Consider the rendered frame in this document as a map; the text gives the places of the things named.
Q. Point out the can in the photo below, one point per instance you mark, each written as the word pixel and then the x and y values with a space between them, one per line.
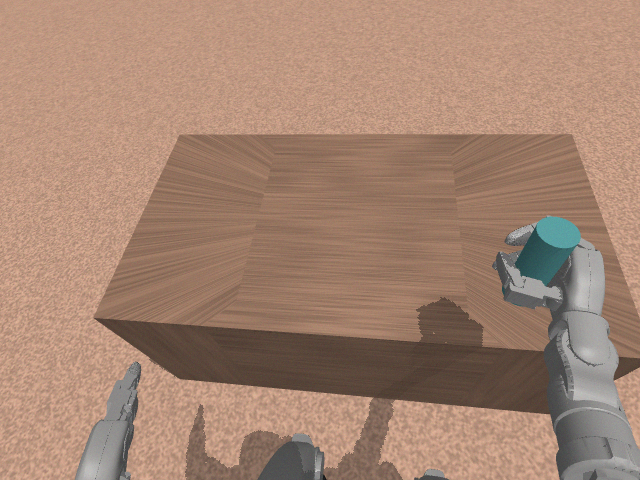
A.
pixel 548 247

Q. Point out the left robot hand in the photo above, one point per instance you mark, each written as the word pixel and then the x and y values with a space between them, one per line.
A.
pixel 106 451

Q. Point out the right robot arm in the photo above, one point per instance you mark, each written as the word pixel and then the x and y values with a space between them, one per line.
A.
pixel 593 433

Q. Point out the right robot hand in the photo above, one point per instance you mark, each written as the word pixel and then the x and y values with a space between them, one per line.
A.
pixel 579 284

